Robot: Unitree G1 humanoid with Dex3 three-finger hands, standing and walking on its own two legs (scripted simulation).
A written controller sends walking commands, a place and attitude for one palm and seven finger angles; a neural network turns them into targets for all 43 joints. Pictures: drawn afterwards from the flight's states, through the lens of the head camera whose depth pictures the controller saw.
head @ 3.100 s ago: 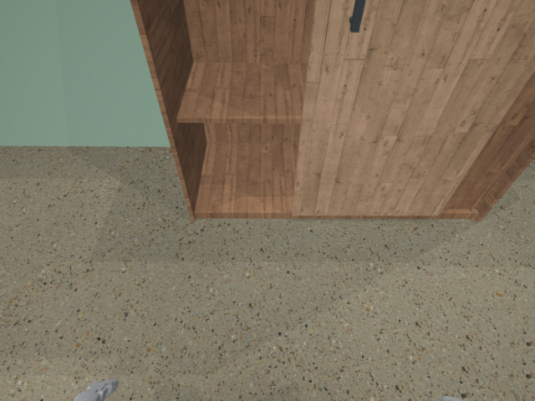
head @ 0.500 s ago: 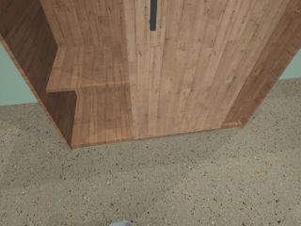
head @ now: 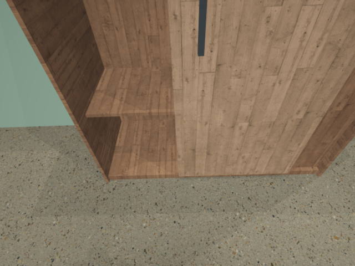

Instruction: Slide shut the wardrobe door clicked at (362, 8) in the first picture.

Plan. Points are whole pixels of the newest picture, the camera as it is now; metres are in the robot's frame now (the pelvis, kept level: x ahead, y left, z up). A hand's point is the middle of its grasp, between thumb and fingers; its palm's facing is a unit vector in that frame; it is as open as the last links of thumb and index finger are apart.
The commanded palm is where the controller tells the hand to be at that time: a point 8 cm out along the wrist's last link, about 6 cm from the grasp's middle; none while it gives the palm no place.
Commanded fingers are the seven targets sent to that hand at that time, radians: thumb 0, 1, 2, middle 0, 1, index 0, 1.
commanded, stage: take the last steps up to it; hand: right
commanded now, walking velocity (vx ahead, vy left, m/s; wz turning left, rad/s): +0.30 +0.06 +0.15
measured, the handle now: (201, 14) +0.74 -0.05 +0.25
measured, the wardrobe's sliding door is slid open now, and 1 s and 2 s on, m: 0.46 0.46 0.46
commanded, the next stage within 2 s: come to a stop and stand still in 0.70 s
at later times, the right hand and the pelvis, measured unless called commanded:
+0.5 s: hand (231, 257) +0.19 -0.12 -0.16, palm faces +0.01 +0.98 -0.19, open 7.2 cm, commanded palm none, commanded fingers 0.00 -0.90 -0.90 0.20 0.30 0.20 0.30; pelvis +0.10 +0.06 +0.00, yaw +2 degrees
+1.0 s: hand (239, 251) +0.21 -0.15 -0.18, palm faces +0.03 +0.99 -0.13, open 7.4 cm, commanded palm none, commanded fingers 0.00 -0.90 -0.90 0.20 0.30 0.20 0.30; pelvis +0.23 +0.02 +0.01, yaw +2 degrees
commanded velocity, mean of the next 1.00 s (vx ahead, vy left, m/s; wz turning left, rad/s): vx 0.12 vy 0.05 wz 0.01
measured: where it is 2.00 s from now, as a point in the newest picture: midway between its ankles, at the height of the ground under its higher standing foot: outside the picture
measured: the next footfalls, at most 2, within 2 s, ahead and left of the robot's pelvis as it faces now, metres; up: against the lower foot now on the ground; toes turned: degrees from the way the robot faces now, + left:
left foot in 0.36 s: +0.14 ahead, +0.16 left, +0.00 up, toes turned +11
right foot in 0.78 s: +0.31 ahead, -0.06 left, +0.00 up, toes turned -7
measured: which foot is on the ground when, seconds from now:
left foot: up 0.00-0.34, down 0.36-0.80, up 0.82-1.00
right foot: down 0.00-0.38, up 0.40-0.76, down 0.78-1.00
